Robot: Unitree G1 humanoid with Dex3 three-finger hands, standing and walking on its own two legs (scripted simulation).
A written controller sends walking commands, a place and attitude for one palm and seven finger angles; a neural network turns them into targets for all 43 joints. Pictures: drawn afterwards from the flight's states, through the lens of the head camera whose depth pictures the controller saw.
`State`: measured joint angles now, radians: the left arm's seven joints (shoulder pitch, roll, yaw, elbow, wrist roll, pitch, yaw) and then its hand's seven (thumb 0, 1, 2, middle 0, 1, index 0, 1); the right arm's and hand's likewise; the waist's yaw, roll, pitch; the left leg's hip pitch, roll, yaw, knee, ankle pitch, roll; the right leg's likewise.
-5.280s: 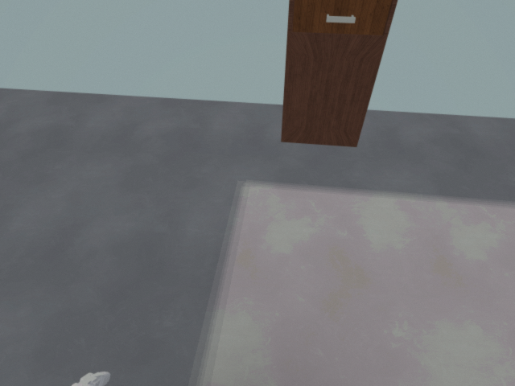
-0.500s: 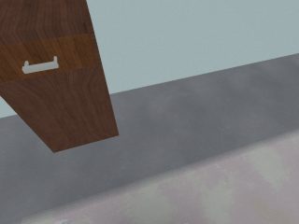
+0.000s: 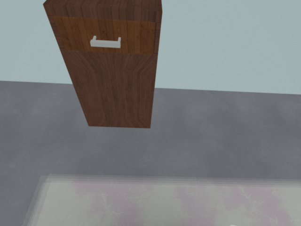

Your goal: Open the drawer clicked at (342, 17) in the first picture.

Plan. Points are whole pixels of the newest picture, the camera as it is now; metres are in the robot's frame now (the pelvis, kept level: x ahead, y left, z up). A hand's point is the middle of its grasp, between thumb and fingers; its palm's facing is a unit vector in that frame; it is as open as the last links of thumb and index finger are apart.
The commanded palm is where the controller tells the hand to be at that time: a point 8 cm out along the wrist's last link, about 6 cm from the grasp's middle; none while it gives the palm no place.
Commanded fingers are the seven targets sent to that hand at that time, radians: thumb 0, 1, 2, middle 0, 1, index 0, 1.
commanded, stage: take the last steps up to it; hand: left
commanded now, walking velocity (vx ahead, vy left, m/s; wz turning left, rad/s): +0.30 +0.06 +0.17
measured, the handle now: (106, 41) +0.83 +0.27 +0.01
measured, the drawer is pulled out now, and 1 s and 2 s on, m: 0.00 0.00 0.00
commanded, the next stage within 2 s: come to a stop and stand still in 1.14 s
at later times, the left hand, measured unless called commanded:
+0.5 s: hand out of the picture +0.12 +0.17 -0.14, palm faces +0.07 -0.97 -0.23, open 7.4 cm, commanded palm none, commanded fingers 0.00 0.90 0.90 -0.20 -0.30 -0.20 -0.30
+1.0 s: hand out of the picture +0.06 +0.17 -0.16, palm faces +0.24 -0.96 -0.14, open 7.4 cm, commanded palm none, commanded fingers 0.00 0.90 0.90 -0.20 -0.30 -0.20 -0.30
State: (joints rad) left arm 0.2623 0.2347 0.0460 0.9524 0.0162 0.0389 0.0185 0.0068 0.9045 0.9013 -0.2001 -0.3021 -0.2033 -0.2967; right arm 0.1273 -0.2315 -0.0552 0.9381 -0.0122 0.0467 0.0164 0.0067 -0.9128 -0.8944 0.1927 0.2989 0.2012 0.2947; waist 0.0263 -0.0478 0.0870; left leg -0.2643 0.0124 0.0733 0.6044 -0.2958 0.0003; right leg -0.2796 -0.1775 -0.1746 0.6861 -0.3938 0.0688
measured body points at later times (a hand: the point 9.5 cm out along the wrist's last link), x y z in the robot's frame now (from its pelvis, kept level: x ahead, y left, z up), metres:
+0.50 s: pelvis +0.05 -0.01 +0.01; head +0.04 -0.04 +0.46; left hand +0.12 +0.23 -0.12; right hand +0.00 -0.24 -0.16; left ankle +0.00 +0.10 -0.72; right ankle +0.07 -0.10 -0.73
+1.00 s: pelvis +0.21 +0.05 +0.00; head +0.25 +0.06 +0.44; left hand +0.05 +0.22 -0.15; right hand +0.36 -0.16 -0.15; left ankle +0.28 +0.17 -0.73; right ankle +0.08 -0.10 -0.71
